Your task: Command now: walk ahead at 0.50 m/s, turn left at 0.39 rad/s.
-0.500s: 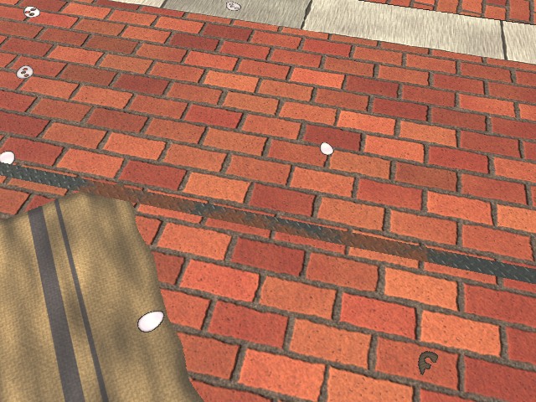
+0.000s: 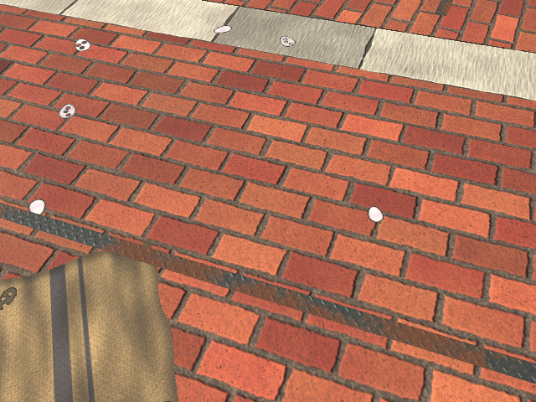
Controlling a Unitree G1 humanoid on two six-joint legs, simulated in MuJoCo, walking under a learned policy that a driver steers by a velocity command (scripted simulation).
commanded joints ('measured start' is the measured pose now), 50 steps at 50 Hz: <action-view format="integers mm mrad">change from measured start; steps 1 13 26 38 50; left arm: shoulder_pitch -71 2 -147 -245 -9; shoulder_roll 119 241 115 154 144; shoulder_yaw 29 65 11 20 14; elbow -49 11 -116 -145 -43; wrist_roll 3 -39 2 -18 -29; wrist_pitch -27 47 -3 -41 -16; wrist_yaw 13 43 24 -12 -1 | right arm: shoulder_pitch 16 -97 20 118 -12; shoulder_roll -24 -73 -133 -126 -29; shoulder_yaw -6 -24 -43 -39 2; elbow -56 -182 -168 -81 -162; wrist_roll -5 -9 -19 -15 -37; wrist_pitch -1 6 -34 -9 -38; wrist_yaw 4 66 2 -12 -2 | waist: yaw -28 -53 -24 -47 -17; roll -115 -134 -29 69 -140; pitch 16 -40 -40 -25 -32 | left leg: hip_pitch -46 156 415 592 -22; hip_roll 26 -127 26 69 -15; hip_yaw -41 191 -210 -251 11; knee -114 -435 -861 -671 -103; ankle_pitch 153 2 315 353 -85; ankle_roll -6 138 310 196 7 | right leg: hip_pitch -2 249 -491 -295 1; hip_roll -265 -312 -120 -39 -229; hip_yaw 100 -79 194 158 426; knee -187 160 608 144 -138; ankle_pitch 256 897 13 141 186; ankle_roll -138 -60 116 11 -202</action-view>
